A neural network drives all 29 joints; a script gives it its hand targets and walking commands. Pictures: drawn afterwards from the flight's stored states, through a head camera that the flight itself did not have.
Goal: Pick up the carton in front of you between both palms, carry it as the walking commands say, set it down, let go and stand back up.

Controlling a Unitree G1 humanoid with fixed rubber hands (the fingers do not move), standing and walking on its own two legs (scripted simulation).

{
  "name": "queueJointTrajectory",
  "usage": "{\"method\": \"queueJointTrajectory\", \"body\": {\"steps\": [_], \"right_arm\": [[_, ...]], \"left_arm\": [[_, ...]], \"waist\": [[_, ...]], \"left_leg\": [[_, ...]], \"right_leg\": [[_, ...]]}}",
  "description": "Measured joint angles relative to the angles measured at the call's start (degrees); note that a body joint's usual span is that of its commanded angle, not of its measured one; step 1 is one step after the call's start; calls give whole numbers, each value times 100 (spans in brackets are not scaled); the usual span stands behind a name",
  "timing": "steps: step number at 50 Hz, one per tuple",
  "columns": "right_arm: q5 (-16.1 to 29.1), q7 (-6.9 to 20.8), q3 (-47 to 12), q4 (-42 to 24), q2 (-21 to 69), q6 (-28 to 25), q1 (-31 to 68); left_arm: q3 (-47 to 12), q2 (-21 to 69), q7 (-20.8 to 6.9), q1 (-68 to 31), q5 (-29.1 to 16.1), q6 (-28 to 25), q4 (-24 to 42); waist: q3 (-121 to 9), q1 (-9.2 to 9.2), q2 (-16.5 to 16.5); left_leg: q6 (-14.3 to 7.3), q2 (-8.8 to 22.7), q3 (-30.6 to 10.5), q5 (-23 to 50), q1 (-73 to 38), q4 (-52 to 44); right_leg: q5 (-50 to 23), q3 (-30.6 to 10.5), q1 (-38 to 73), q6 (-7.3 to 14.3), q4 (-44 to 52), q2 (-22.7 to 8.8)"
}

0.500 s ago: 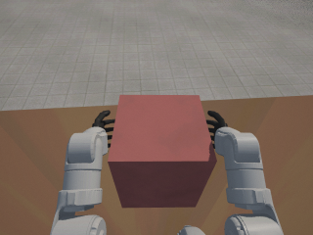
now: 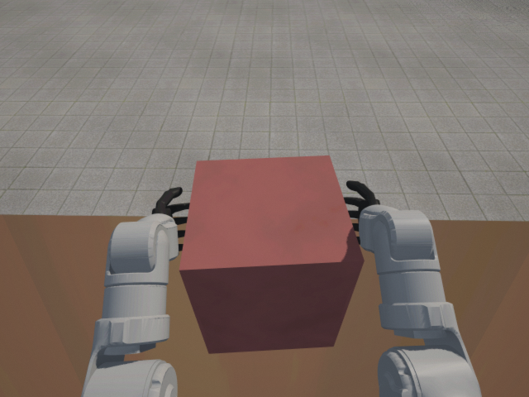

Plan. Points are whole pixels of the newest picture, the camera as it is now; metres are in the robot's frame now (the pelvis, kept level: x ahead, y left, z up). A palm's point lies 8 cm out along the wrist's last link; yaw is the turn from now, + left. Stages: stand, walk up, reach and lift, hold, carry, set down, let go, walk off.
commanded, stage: carry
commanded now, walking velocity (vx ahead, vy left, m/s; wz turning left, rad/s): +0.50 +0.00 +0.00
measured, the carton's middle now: (267, 257) +0.35 +0.01 +0.02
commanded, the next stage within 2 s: none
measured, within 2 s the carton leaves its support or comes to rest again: neither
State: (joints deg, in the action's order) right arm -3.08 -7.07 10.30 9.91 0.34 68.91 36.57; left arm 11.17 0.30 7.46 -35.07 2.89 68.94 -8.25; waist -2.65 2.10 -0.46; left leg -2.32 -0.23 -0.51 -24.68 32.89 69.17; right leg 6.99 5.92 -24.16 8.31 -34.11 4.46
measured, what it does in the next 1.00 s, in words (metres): goes down: left foot 0.04 m lower, then right foot 0.04 m lower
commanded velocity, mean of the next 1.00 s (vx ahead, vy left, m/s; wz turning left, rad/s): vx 0.50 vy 0.00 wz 0.00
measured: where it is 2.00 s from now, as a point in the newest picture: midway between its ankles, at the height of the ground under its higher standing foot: (271, 217)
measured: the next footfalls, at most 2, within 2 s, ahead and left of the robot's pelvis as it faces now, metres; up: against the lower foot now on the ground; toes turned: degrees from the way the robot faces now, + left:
left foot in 0.36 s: +0.39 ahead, +0.08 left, -0.04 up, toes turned +0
right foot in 0.90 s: +0.71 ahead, -0.04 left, -0.09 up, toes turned -2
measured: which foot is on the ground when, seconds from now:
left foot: up 0.00-0.34, down 0.36-0.92, up 0.94-1.00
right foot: down 0.00-0.34, up 0.36-0.88, down 0.90-1.00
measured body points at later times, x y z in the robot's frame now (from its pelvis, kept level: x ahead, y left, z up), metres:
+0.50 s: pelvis +0.30 +0.04 -0.05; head +0.32 +0.05 +0.40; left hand +0.67 +0.18 +0.04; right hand +0.65 -0.13 +0.04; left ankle +0.35 +0.08 -0.77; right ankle +0.19 -0.07 -0.67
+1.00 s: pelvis +0.60 +0.00 -0.09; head +0.60 -0.01 +0.36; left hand +0.97 +0.15 +0.03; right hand +0.97 -0.16 +0.03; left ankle +0.44 +0.09 -0.70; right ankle +0.67 -0.04 -0.81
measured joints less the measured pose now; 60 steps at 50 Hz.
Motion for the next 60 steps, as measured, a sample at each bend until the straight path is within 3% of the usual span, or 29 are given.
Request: {"method": "queueJointTrajectory", "body": {"steps": [4,8,15,18,21,24,29,33,38,43,45,47,50,52,60], "right_arm": [[-83,-16,83,-350,89,-40,-92],[-99,-35,157,-758,148,-84,-196],[-125,-30,284,-949,157,-56,-235],[-225,0,275,-568,187,-81,-111],[-341,15,239,-101,241,-228,1],[-235,15,152,14,166,-179,-208],[40,-48,65,-260,76,-238,-422],[93,-63,80,-450,120,-387,-427],[127,-69,51,-706,144,-429,-336],[149,-66,6,-590,77,-343,-90],[183,-57,6,-415,-25,-267,16],[244,-30,-1,-146,-195,-239,197],[237,-25,3,145,-225,-137,220],[138,-29,-17,186,-135,-28,173],[-83,-54,112,-388,87,-12,-9]], "left_arm": [[6,5,28,-14,-100,-138,129],[19,56,44,-43,-132,-233,346],[-5,106,36,-172,-112,-303,268],[-21,-12,-5,-211,-118,-299,-28],[-36,-188,-60,-291,-169,-380,-436],[-118,-122,-56,-134,-103,-301,-531],[-134,40,18,50,34,-231,-106],[-43,131,30,178,94,-297,302],[22,161,41,252,99,-284,785],[104,120,37,101,115,-142,830],[105,118,26,-59,163,-86,601],[116,164,19,-225,246,-124,317],[94,128,12,-281,238,-61,-52],[73,59,11,-163,137,23,-84],[66,22,43,-81,-83,-141,155]], "waist": [[162,101,-11],[214,155,1],[-93,283,116],[-287,264,199],[-235,-24,-47],[-111,-249,52],[173,-437,71],[238,-529,66],[158,-597,28],[-141,-703,-38],[-269,-673,-97],[-317,-489,120],[-222,-224,95],[-150,-121,53],[181,90,11]], "left_leg": [[92,259,-69,668,668,-804],[92,318,-29,1484,947,-1531],[-128,-16,403,3087,246,-3807],[-308,-113,657,3599,-538,-4544],[-553,-324,719,2327,-377,-3535],[-534,-340,667,1973,-550,-3343],[-584,-357,650,1658,-1024,-3570],[-553,-364,582,1406,-1420,-3771],[-464,-405,460,945,-2015,-3918],[-372,-511,367,86,-2581,-3525],[-307,-550,469,-314,-2622,-2720],[-131,-404,439,-503,-2178,-1252],[-64,-405,182,-586,-1172,492],[-45,-241,114,-281,-599,532],[125,313,-54,936,836,-959]], "right_leg": [[268,-50,346,-16,134,-11],[582,-157,759,-81,268,-16],[1563,-333,1564,-215,59,82],[2132,-199,1639,-308,-1078,136],[2510,-415,795,-525,-3197,-2],[2200,-513,-118,-543,-3942,-140],[1522,-645,-1219,-647,-3057,-577],[781,-646,-1741,-689,-2423,-736],[-345,-492,-1717,-629,-1224,-660],[-1472,-152,-952,-434,526,-360],[-1900,-15,-406,-338,1048,-293],[-1024,35,-415,-81,473,-123],[-350,19,-439,-60,-143,-61],[-187,5,-279,-44,-132,-43],[331,-58,443,-30,183,-32]]}}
